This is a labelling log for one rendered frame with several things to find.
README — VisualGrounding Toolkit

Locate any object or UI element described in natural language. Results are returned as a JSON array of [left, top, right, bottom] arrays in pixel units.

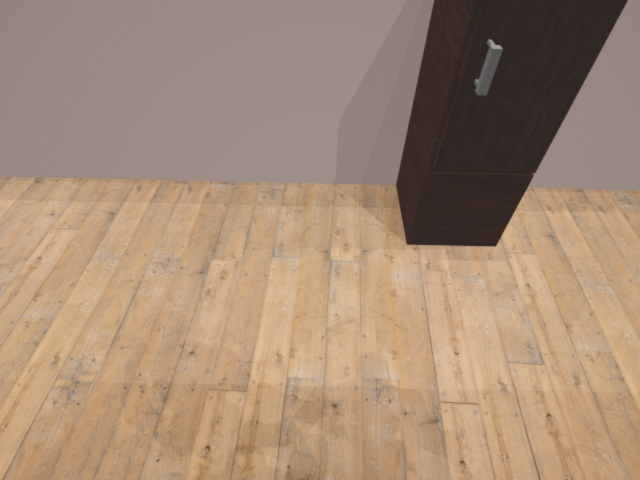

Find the cupboard door
[[435, 0, 624, 172]]

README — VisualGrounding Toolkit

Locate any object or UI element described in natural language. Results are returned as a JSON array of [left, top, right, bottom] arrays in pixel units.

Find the handle
[[474, 39, 503, 96]]

